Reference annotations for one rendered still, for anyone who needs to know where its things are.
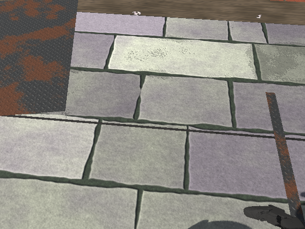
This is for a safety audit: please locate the right robot hand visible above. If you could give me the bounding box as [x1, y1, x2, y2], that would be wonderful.
[243, 204, 305, 229]

